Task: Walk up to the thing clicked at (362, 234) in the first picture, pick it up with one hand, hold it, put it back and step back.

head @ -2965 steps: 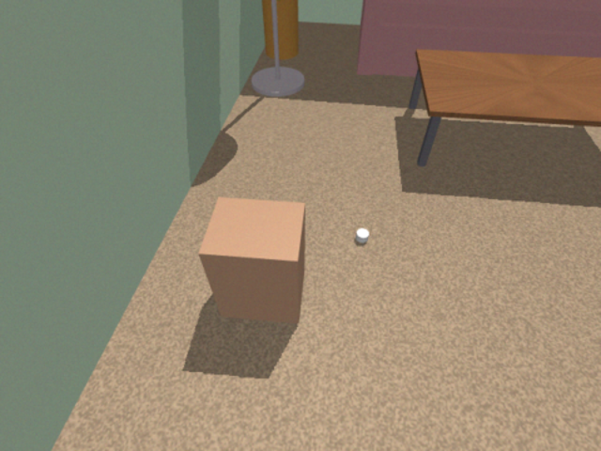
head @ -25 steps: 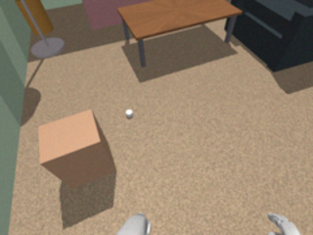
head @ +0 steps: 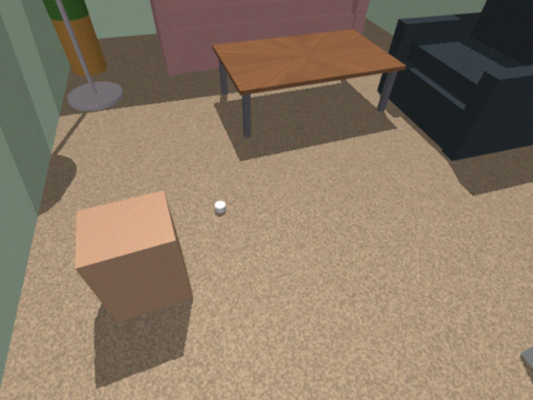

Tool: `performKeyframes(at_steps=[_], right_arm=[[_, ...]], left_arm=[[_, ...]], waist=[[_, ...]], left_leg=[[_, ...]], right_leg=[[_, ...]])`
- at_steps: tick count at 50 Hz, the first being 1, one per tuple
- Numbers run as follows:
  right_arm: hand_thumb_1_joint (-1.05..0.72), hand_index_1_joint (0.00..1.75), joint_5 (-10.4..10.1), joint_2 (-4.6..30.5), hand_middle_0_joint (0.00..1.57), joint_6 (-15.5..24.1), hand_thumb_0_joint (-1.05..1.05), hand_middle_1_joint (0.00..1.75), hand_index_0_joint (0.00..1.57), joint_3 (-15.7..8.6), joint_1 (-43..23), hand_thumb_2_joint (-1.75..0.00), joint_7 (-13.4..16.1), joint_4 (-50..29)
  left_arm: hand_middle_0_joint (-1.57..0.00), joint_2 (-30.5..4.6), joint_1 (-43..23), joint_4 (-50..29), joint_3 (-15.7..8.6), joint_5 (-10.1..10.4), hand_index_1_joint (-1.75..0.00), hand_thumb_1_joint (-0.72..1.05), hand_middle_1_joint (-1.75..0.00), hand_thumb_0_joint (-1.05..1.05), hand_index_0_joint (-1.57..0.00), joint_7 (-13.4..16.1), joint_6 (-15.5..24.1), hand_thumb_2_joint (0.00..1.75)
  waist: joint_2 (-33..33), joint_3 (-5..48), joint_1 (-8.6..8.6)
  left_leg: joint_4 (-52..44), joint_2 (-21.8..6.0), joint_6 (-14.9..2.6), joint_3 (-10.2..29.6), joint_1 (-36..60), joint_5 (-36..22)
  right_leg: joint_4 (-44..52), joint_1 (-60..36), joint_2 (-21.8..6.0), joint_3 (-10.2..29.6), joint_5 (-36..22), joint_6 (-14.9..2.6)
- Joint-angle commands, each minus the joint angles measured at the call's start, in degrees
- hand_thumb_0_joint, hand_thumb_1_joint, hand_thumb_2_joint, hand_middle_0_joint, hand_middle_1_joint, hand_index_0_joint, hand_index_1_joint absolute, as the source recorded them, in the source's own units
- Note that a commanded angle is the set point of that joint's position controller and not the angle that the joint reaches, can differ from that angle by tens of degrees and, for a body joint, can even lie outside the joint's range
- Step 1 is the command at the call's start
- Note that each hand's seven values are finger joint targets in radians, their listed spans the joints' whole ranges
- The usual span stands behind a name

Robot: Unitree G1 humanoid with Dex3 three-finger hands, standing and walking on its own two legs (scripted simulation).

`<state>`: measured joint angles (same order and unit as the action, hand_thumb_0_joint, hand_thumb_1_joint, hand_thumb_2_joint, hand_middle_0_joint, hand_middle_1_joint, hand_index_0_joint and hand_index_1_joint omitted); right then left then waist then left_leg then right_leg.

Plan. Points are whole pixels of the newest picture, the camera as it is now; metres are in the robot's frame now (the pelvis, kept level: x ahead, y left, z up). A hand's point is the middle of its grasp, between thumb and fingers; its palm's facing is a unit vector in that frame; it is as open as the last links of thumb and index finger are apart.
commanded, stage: step back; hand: left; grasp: from above
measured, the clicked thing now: (220, 206) +1.14 +0.22 -0.75
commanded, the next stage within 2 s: stand in 0.58 s
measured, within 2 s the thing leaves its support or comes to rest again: neither
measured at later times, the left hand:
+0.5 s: hand out of the picture +0.13 +0.27 -0.16, palm faces +0.03 -0.93 -0.37, open 7.4 cm
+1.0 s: hand (124, 397) +0.18 +0.25 -0.14, palm faces -0.05 -0.94 -0.34, open 7.4 cm
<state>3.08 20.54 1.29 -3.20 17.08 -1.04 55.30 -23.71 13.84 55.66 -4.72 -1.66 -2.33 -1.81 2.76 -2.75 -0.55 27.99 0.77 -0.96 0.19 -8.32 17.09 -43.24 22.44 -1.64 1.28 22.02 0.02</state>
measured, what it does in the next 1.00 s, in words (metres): steps on the spot: right foot, then left foot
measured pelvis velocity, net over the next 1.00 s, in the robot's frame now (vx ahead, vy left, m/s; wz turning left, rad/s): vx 0.08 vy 0.00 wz -0.02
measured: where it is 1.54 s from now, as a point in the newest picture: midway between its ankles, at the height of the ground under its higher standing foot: outside the picture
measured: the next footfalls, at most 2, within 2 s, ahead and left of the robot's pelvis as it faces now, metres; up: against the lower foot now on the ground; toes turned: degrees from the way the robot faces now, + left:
right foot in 0.06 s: +0.09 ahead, -0.13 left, +0.00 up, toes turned -1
left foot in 0.42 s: +0.15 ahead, +0.12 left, +0.00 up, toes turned +2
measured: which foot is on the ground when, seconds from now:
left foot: down 0.00-0.10, up 0.12-0.40, down 0.42-1.00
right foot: up 0.00-0.04, down 0.06-1.00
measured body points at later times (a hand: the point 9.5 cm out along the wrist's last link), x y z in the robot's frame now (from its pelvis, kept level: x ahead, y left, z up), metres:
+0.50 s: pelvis +0.06 +0.00 -0.01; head +0.10 +0.01 +0.44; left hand +0.13 +0.31 -0.14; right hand +0.15 -0.30 -0.14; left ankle +0.11 +0.12 -0.74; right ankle +0.05 -0.13 -0.73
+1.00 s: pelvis +0.08 +0.00 +0.01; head +0.09 +0.00 +0.46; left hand +0.18 +0.30 -0.12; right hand +0.17 -0.30 -0.12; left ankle +0.11 +0.12 -0.74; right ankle +0.05 -0.13 -0.74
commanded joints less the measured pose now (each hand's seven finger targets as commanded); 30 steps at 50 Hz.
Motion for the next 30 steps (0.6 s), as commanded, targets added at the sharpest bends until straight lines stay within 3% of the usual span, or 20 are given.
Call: performKeyframes(at_steps=[1, 3, 4, 5, 6, 7, 10, 12, 14, 17, 18, 20, 21, 22, 23, 24, 27, 28, 29, 30], right_arm=[[-0.9, 0.3, -0.28, 16.16, 0.2, 0.97, 0.0, 0.3, 0.2, -4.18, -6.17, -0.9, 1.04, -5.54], [-0.9, 0.3, -0.76, 13.44, 0.2, 0.27, 0.0, 0.3, 0.2, -3.34, -5.72, -0.9, 0.85, -5.65], [-0.9, 0.3, -1.13, 10.03, 0.2, 0.12, 0.0, 0.3, 0.2, -2.39, -3.63, -0.9, 0.98, -5.64], [-0.9, 0.3, -1.63, 6.45, 0.2, 0.44, 0.0, 0.3, 0.2, -1.11, -3.11, -0.9, 0.91, -7.14], [-0.9, 0.3, -1.24, 10.41, 0.2, 0.06, 0.0, 0.3, 0.2, -2.19, -4.28, -0.9, 1.63, -6.78], [-0.9, 0.3, -1.16, 13.38, 0.2, 0.24, 0.0, 0.3, 0.2, -3.18, -3.71, -0.9, 1.94, -6.1], [-0.9, 0.3, -1.8, 12.46, 0.2, 0.83, 0.0, 0.3, 0.2, -2.94, -2.44, -0.9, 1.31, -4.13], [-0.9, 0.3, -1.54, 11.23, 0.2, 0.67, 0.0, 0.3, 0.2, -2.62, -1.43, -0.9, 1.02, -3.37], [-0.9, 0.3, -1.49, 10.15, 0.2, 0.28, 0.0, 0.3, 0.2, -2.26, -2.66, -0.9, 0.87, -3.51], [-0.9, 0.3, -1.66, 8.76, 0.2, 0.43, 0.0, 0.3, 0.2, -1.79, -4.48, -0.9, 1.25, -3.28], [-0.9, 0.3, -1.61, 8.65, 0.2, 0.51, 0.0, 0.3, 0.2, -1.9, -4.53, -0.9, 1.49, -3.02], [-0.9, 0.3, -1.63, 9.3, 0.2, 0.65, 0.0, 0.3, 0.2, -2.33, -2.63, -0.9, 2.0, -1.5], [-0.9, 0.3, -1.5, 11.68, 0.2, 0.68, 0.0, 0.3, 0.2, -2.89, -3.62, -0.9, 2.22, -1.47], [-0.9, 0.3, -1.22, 13.93, 0.2, 0.81, 0.0, 0.3, 0.2, -3.17, -5.05, -0.9, 2.45, -2.21], [-0.9, 0.3, -1.88, 15.83, 0.2, 0.78, 0.0, 0.3, 0.2, -2.72, -8.91, -0.9, 2.31, -3.22], [-0.9, 0.3, -1.92, 16.19, 0.2, 0.55, 0.0, 0.3, 0.2, -2.93, -11.48, -0.9, 2.22, -3.04], [-0.9, 0.3, -1.65, 13.91, 0.2, 0.18, 0.0, 0.3, 0.2, -1.76, -14.38, -0.9, 2.13, -2.38], [-0.9, 0.3, -1.73, 13.18, 0.2, 0.17, 0.0, 0.3, 0.2, -1.48, -14.6, -0.9, 2.14, -2.03], [-0.9, 0.3, -2.7, 11.34, 0.2, 0.45, 0.0, 0.3, 0.2, -0.77, -12.06, -0.9, 1.52, -0.82], [-0.9, 0.3, -2.93, 10.72, 0.2, 0.5, 0.0, 0.3, 0.2, -0.66, -11.79, -0.9, 1.35, -0.24]], left_arm=[[-0.2, -8.96, -3.25, -4.86, -2.36, -0.16, -0.3, 0.9, -0.3, 0.0, -0.2, 0.25, 3.09, 0.9], [-0.2, -8.84, 1.31, -2.39, -2.61, -0.56, -0.3, 0.9, -0.3, 0.0, -0.2, 0.92, 4.01, 0.9], [-0.2, -10.13, 3.68, -1.75, -3.25, -0.91, -0.3, 0.9, -0.3, 0.0, -0.2, 1.56, 4.69, 0.9], [-0.2, -14.2, 5.12, -2.22, -4.21, -1.62, -0.3, 0.9, -0.3, 0.0, -0.2, 2.17, 5.42, 0.9], [-0.2, -17.01, 2.97, -3.52, -4.69, -1.0, -0.3, 0.9, -0.3, 0.0, -0.2, 2.17, 5.41, 0.9], [-0.2, -17.94, 0.48, -4.71, -4.62, -0.79, -0.3, 0.9, -0.3, 0.0, -0.2, 2.09, 5.34, 0.9], [-0.2, -13.1, -1.21, -5.17, -3.33, 0.22, -0.3, 0.9, -0.3, 0.0, -0.2, 2.39, 6.15, 0.9], [-0.2, -12.44, -1.64, -4.78, -2.84, 0.33, -0.3, 0.9, -0.3, 0.0, -0.2, 2.59, 6.42, 0.9], [-0.2, -11.85, -2.32, -5.1, -2.15, 0.23, -0.3, 0.9, -0.3, 0.0, -0.2, 2.73, 6.29, 0.9], [-0.2, -11.41, -3.02, -5.47, -1.43, 0.76, -0.3, 0.9, -0.3, 0.0, -0.2, 3.13, 5.64, 0.9], [-0.2, -11.58, -3.74, -5.76, -1.11, 0.97, -0.3, 0.9, -0.3, 0.0, -0.2, 3.25, 5.18, 0.9], [-0.2, -10.66, -5.06, -6.27, -0.7, 1.34, -0.3, 0.9, -0.3, 0.0, -0.2, 3.35, 4.28, 0.9], [-0.2, -9.51, -3.74, -6.38, -0.18, 1.45, -0.3, 0.9, -0.3, 0.0, -0.2, 3.43, 3.95, 0.9], [-0.2, -7.91, -3.21, -6.45, 0.37, 1.85, -0.3, 0.9, -0.3, 0.0, -0.2, 3.4, 3.59, 0.9], [-0.2, -8.21, -1.3, -5.07, 0.34, 2.5, -0.3, 0.9, -0.3, 0.0, -0.2, 3.7, 2.78, 0.9], [-0.2, -8.74, -1.89, -3.62, 0.13, 2.1, -0.3, 0.9, -0.3, 0.0, -0.2, 3.86, 2.48, 0.9], [-0.2, -8.93, -1.08, -1.61, 0.36, 1.31, -0.3, 0.9, -0.3, 0.0, -0.2, 3.41, 2.99, 0.9], [-0.2, -9.54, -1.22, -1.33, 0.11, 1.14, -0.3, 0.9, -0.3, 0.0, -0.2, 3.39, 3.26, 0.9], [-0.2, -7.69, -1.61, 0.1, 1.53, 1.12, -0.3, 0.9, -0.3, 0.0, -0.2, 2.99, 3.52, 0.9], [-0.2, -9.54, -4.41, -0.18, 1.44, 0.89, -0.3, 0.9, -0.3, 0.0, -0.2, 2.86, 3.98, 0.9]], waist=[[-12.89, -2.0, 0.87], [-7.35, 0.11, 3.04], [-0.52, 2.12, 3.91], [11.38, 2.35, 3.83], [7.52, -0.18, 4.55], [5.83, -4.02, 3.9], [2.25, -4.03, 1.86], [2.14, -0.98, 1.68], [3.98, -0.07, 1.71], [6.81, 3.05, 1.89], [6.76, 3.51, 1.26], [3.71, 5.09, -0.13], [-1.36, 6.33, 0.79], [-6.67, 7.85, 1.24], [-9.44, 8.95, 2.71], [-10.39, 7.72, 2.57], [-11.04, 6.12, 3.46], [-10.13, 6.13, 3.03], [-9.41, 7.45, 2.11], [-6.81, 6.46, 0.79]], left_leg=[[-10.56, -12.0, -7.71, 10.72, -10.34, 18.56], [0.82, -7.99, -5.89, 5.93, -12.09, 13.57], [10.83, -5.95, -4.19, 3.9, -16.13, 10.43], [24.61, 0.86, -1.15, -0.13, -26.48, 12.94], [29.16, 0.85, -0.73, 4.08, -27.15, 16.54], [30.2, -0.92, -0.44, 6.22, -24.69, 17.1], [28.67, -2.83, -0.29, 7.76, -23.54, 8.44], [24.95, -2.7, 0.51, 5.94, -18.73, 5.94], [18.28, -2.65, 0.98, 2.89, -14.3, 5.81], [9.45, -2.25, 1.12, -1.42, -9.33, 1.43], [5.99, -1.77, 0.8, -2.63, -6.44, -2.16], [-1.31, -1.7, -0.38, -1.64, -0.64, -14.41], [-0.35, -5.91, -2.15, 3.19, 2.58, -23.69], [-2.8, -12.85, -5.32, 11.33, 2.23, -25.98], [-4.06, -18.09, -10.56, 16.36, -2.78, -21.04], [-5.0, -19.39, -11.84, 17.07, -7.48, -17.52], [-3.8, -13.78, -6.06, 10.19, -8.66, -12.31], [-2.31, -12.14, -4.57, 8.8, -9.56, -12.4], [-2.7, -9.77, -2.3, 8.38, -8.64, -7.62], [-3.13, -7.67, -1.23, 6.37, -7.34, -6.91]], right_leg=[[8.96, -7.27, 1.05, -3.03, -1.01, -1.0], [18.12, -16.65, 3.52, -4.39, -4.53, -1.41], [20.68, -23.19, 0.13, 2.78, -3.75, -1.93], [27.4, -27.04, -11.96, 23.65, 1.05, -5.95], [30.66, -18.79, -19.65, 32.51, 11.48, -11.2], [31.02, -11.69, -22.01, 34.87, 14.39, -15.21], [27.97, -12.65, -14.64, 19.36, -1.02, -11.15], [25.02, -11.24, -12.56, 13.23, -10.45, -10.38], [23.1, -8.43, -11.48, 8.48, -17.92, -9.72], [16.22, -11.28, -11.07, 4.36, -39.28, -8.61], [13.76, -9.94, -10.82, 3.48, -41.77, -8.08], [8.68, -8.26, -8.56, 2.32, -35.88, -5.24], [6.21, -5.48, -6.2, 1.48, -29.85, -3.41], [2.67, -4.09, -2.25, 0.17, -18.25, -1.74], [0.82, -7.53, 0.77, -1.43, -5.05, -1.06], [1.31, -10.89, 0.59, -1.44, 2.8, -1.38], [9.86, -12.45, -0.85, 0.57, -5.66, -2.18], [11.58, -13.71, -1.58, 1.52, -10.64, -2.23], [16.89, -16.24, -4.91, 5.28, -10.8, -2.59], [19.23, -13.92, -6.93, 7.42, -10.73, -3.08]])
